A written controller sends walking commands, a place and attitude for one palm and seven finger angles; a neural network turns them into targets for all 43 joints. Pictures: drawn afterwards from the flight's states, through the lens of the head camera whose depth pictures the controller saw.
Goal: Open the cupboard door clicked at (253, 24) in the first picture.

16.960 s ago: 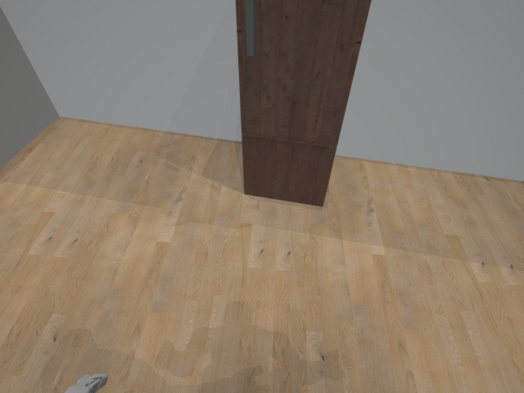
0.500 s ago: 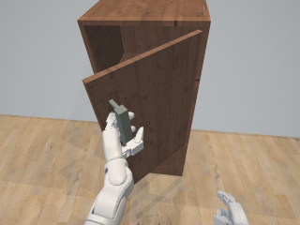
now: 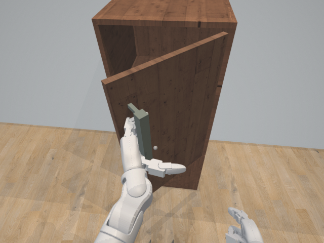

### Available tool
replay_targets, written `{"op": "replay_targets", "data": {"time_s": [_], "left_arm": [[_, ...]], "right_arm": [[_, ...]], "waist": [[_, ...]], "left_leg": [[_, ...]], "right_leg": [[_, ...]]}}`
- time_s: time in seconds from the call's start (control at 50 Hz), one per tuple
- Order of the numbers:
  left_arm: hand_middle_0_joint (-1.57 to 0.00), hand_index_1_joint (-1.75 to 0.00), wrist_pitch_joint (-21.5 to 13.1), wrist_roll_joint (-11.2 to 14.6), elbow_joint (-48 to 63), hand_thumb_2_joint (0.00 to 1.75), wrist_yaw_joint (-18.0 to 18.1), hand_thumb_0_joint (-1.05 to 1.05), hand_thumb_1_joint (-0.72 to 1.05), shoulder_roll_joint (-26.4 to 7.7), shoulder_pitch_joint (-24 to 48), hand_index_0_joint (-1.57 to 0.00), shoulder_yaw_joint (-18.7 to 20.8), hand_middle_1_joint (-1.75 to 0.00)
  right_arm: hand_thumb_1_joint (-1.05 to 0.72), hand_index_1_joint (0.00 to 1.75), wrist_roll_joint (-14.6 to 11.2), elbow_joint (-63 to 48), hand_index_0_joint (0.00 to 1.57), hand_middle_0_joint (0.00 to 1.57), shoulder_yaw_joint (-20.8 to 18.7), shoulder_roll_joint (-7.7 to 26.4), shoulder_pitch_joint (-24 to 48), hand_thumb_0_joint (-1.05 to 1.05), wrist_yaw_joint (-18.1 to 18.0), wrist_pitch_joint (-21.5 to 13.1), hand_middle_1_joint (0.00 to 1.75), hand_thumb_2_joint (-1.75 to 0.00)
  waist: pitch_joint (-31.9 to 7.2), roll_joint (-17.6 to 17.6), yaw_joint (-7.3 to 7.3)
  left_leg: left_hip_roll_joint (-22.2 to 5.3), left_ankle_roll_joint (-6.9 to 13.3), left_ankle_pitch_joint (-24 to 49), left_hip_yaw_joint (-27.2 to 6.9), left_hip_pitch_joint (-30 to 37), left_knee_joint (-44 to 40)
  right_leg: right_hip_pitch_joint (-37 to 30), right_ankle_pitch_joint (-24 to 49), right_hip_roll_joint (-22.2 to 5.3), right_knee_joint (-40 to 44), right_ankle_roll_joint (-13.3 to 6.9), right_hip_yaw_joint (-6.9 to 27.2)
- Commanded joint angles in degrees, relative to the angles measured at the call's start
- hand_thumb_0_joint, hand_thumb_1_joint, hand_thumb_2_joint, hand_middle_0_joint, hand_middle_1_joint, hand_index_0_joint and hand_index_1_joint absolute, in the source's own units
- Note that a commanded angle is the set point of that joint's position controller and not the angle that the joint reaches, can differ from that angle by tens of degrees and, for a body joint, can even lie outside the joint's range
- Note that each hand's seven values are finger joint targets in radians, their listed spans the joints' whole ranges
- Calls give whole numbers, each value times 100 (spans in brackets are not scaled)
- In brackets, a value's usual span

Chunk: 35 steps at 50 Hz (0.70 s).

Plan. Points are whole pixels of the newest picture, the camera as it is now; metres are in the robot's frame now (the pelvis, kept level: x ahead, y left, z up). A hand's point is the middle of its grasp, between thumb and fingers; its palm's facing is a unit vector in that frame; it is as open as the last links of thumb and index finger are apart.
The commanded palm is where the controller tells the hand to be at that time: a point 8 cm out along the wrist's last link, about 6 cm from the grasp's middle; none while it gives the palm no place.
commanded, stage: open thumb and fingers to let go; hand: left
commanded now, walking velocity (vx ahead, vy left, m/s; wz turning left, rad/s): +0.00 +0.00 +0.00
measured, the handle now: (139, 133) +0.35 +0.09 +0.10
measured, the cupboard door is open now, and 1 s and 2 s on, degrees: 45 48 47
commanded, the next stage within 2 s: slide the hand sideways off the handle in 0.06 s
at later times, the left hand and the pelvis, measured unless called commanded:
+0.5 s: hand (155, 162) +0.27 +0.04 +0.10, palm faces -0.17 -0.99 +0.02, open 16.2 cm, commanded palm +0.24 +0.09 +0.10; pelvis -0.01 +0.00 +0.00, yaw +0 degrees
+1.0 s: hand (132, 176) +0.24 +0.08 +0.10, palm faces -0.07 -1.00 -0.03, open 16.0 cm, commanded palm +0.20 +0.15 +0.10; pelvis +0.01 -0.02 +0.00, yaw -1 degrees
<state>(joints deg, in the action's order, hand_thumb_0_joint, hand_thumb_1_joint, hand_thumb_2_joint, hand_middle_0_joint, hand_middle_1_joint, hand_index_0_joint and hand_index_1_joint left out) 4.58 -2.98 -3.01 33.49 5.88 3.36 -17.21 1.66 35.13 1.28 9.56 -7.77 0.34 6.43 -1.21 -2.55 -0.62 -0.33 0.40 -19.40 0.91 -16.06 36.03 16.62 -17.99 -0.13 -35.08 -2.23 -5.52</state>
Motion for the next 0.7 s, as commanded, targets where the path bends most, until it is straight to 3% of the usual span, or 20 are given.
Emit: {"op": "replay_targets", "data": {"time_s": [0.0,0.08,0.14,0.16,0.18,0.2,0.22,0.26,0.28,0.32,0.34,0.38,0.4,0.42,0.44,0.5,0.52,0.54,0.64,0.68], "left_arm": [[-16,-35,-282,-189,1310,30,161,0,-50,814,1727,-16,77,-35],[-15,-30,-212,-180,1351,30,151,0,-50,919,1463,-15,15,-30],[-15,-30,-211,-209,1263,30,172,0,-50,962,1738,-15,-38,-30],[-15,-30,-462,-633,1250,30,-1130,0,-50,445,1536,-15,-1151,-30],[-15,-30,-767,-386,1538,30,-1814,0,-50,-55,1771,-15,-637,-30],[-15,-30,-965,-280,1596,30,-2226,0,-50,-354,1953,-15,-491,-30],[-15,-30,-1082,-180,1660,30,-2567,0,-50,-495,2015,-15,-444,-30],[-15,-30,-1177,182,1464,30,-3254,0,-50,-566,2017,-15,-342,-30],[-15,-30,-1147,443,1430,30,-3406,0,-50,-481,1925,-15,-226,-30],[-15,-30,-960,904,1222,30,-3454,0,-50,-250,1730,-15,-26,-30],[-15,-30,-887,1079,1146,30,-3382,0,-50,-301,1578,-15,215,-30],[-15,-30,-790,1179,1290,30,-3177,0,-50,-361,1348,-15,488,-30],[-15,-30,-793,1136,1437,30,-3054,0,-50,-399,1188,-15,562,-30],[-15,-30,-819,1028,1556,30,-2954,0,-50,-453,1052,-15,552,-30],[-15,-30,-875,916,1758,30,-2847,0,-50,-546,968,-15,609,-30],[-15,-30,-1012,598,1997,30,-2704,0,-50,-642,425,-15,529,-30],[-15,-30,-1031,547,1989,30,-2697,0,-50,-848,274,-15,688,-30],[-15,-30,-1033,550,2004,30,-2707,0,-50,-964,256,-15,808,-30],[-15,-30,-993,585,2350,30,-2811,0,-50,-1165,26,-15,991,-30],[-15,-30,-950,677,2403,30,-2891,0,-50,-1245,-219,-15,1148,-30]], "right_arm": [[-90,30,36,-935,20,20,-156,474,888,0,-1,-253,30,-90],[-90,30,27,-952,20,20,-155,458,876,0,48,-240,30,-90],[-90,30,21,-902,20,20,-149,470,900,0,51,-253,30,-90],[-90,30,23,-830,20,20,-153,685,343,0,82,-199,30,-90],[-90,30,-45,-1050,20,20,-169,657,321,0,-5,-220,30,-90],[-90,30,-60,-1106,20,20,-137,662,318,0,-101,-236,30,-90],[-90,30,-78,-1148,20,20,-107,663,300,0,-163,-253,30,-90],[-90,30,-163,-1220,20,20,-28,632,334,0,-235,-384,30,-90],[-90,30,-209,-1303,20,20,12,615,411,0,-262,-462,30,-90],[-90,30,-290,-1367,20,20,68,606,586,0,-289,-609,30,-90],[-90,30,-306,-1350,20,20,85,626,601,0,-295,-673,30,-90],[-90,30,-308,-1378,20,20,83,648,658,0,-274,-755,30,-90],[-90,30,-292,-1415,20,20,58,652,630,0,-244,-791,30,-90],[-90,30,-280,-1427,20,20,54,641,625,0,-197,-813,30,-90],[-90,30,-254,-1444,20,20,32,623,561,0,-154,-830,30,-90],[-90,30,-216,-1512,20,20,3,608,448,0,-35,-832,30,-90],[-90,30,-218,-1502,20,20,-7,631,440,0,-25,-807,30,-90],[-90,30,-220,-1531,20,20,6,630,487,0,-37,-783,30,-90],[-90,30,-233,-1608,20,20,37,589,591,0,-105,-770,30,-90],[-90,30,-236,-1591,20,20,39,590,562,0,-143,-782,30,-90]], "waist": [[-1216,551,-53],[-1171,571,-88],[-1045,603,-15],[-727,953,470],[-1182,808,300],[-1429,701,221],[-1498,395,244],[-1371,338,270],[-1241,353,209],[-896,414,139],[-744,705,109],[-797,801,-23],[-933,903,-78],[-924,625,-139],[-1070,626,-148],[-974,611,-163],[-900,631,-195],[-816,713,-183],[-638,404,-180],[-665,477,-169]], "left_leg": [[22,30,1280,-204,299,-375],[-7,-2,1308,-226,235,-368],[-14,1,1121,-263,219,-355],[27,112,1286,-270,434,-412],[69,156,1398,-217,362,-344],[126,184,1423,-197,373,-319],[132,187,1421,-174,464,-306],[143,176,1221,-216,465,-316],[143,160,1046,-251,390,-375],[126,117,643,-319,279,-508],[99,89,473,-356,175,-581],[96,70,407,-356,156,-671],[86,68,505,-338,179,-682],[85,60,602,-297,208,-690],[75,61,755,-282,281,-671],[50,77,891,-167,233,-633],[41,83,861,-154,165,-641],[45,95,745,-113,113,-652],[91,116,559,-13,111,-646],[100,116,632,8,136,-641]], "right_leg": [[-264,950,-27,534,-60,183],[-233,968,-7,443,-76,122],[-69,679,-14,505,-67,143],[87,1205,-26,399,-40,336],[-116,1551,-22,277,-47,330],[-298,1719,-40,214,-52,373],[-317,1771,-61,213,-56,387],[-204,1516,-42,265,-64,344],[-187,1286,-17,334,-59,314],[-78,707,24,505,-35,239],[-52,460,34,566,-7,183],[-111,264,40,607,6,174],[-200,335,37,585,13,178],[-216,415,26,533,-5,183],[-261,595,19,484,-7,193],[-296,828,8,454,-11,262],[-334,805,1,495,-19,303],[-333,716,-8,555,4,354],[-395,473,-51,799,24,544],[-463,606,-37,824,44,540]]}}
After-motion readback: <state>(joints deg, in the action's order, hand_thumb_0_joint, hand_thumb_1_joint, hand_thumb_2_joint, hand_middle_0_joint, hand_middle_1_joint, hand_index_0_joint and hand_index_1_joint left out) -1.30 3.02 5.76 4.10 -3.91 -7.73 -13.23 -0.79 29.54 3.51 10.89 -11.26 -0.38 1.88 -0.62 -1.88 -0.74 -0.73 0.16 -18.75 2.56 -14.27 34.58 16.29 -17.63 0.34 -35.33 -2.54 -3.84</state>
